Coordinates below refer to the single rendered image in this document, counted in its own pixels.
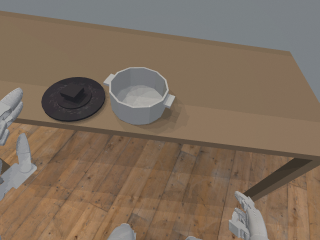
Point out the pot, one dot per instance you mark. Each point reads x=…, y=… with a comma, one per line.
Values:
x=138, y=95

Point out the left robot shin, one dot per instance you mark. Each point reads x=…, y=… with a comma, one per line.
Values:
x=125, y=224

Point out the robot right hand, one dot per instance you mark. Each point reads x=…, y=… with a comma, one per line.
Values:
x=251, y=223

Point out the robot left hand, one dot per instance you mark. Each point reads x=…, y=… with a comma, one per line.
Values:
x=10, y=108

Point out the knob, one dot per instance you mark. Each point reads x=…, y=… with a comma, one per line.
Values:
x=72, y=91

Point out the left robot thigh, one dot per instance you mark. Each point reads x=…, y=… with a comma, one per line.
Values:
x=122, y=233

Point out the table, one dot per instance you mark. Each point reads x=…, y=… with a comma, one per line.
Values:
x=227, y=96

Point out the lid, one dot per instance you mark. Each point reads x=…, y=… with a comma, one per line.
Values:
x=67, y=110

